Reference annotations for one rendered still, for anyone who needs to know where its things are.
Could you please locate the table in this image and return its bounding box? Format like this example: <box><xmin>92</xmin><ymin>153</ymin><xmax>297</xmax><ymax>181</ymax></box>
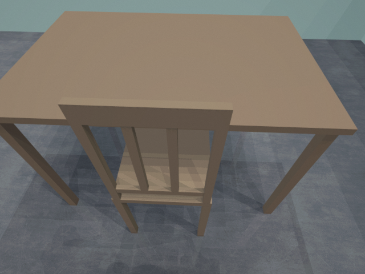
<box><xmin>0</xmin><ymin>11</ymin><xmax>358</xmax><ymax>214</ymax></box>

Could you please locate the chair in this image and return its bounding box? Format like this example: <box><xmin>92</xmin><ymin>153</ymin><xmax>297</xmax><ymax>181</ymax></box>
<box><xmin>58</xmin><ymin>97</ymin><xmax>233</xmax><ymax>236</ymax></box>

